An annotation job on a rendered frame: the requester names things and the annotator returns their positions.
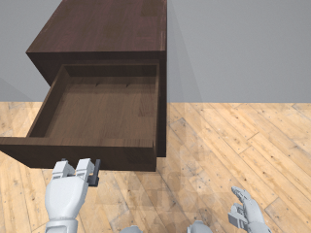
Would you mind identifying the robot right thigh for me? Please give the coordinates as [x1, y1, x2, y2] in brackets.
[187, 223, 213, 233]

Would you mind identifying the left robot forearm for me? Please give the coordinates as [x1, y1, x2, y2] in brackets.
[44, 218, 79, 233]

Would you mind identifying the handle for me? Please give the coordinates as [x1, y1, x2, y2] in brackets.
[61, 158, 101, 187]

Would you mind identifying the right robot forearm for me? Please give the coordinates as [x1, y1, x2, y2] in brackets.
[247, 221, 272, 233]

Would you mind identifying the right robot shin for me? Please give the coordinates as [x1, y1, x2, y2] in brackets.
[193, 220, 204, 224]

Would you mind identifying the robot left hand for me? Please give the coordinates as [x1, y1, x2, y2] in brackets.
[45, 158, 95, 220]

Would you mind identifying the drawer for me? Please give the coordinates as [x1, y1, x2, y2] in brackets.
[0, 63, 160, 172]

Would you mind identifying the robot right hand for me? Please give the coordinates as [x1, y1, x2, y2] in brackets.
[227, 185, 265, 231]

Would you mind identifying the cabinet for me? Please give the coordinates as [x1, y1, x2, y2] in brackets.
[25, 0, 167, 157]

